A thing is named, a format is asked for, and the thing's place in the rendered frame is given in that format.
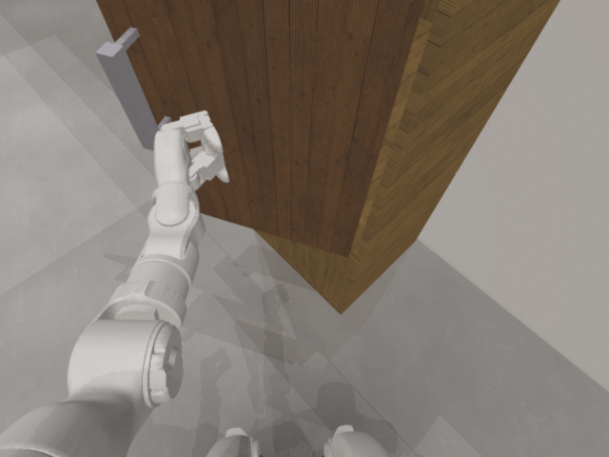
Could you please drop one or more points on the right robot thigh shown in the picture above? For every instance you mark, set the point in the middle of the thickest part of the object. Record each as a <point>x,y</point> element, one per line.
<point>354,444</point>

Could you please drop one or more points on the left robot shin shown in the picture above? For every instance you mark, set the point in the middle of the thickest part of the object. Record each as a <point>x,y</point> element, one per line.
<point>235,431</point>

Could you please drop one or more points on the handle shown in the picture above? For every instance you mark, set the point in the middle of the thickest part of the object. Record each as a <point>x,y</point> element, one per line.
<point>114,60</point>

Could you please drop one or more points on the robot left forearm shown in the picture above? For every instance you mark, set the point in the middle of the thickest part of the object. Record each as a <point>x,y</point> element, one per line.
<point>162,276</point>

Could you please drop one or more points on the robot left hand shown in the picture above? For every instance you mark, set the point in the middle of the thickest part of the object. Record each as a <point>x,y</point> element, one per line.
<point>173,163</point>

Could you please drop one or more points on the robot left upper arm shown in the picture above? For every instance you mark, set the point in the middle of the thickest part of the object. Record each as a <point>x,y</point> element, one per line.
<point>121,371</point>

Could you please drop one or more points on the cupboard door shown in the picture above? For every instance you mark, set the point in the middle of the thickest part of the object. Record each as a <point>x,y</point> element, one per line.
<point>299,91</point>

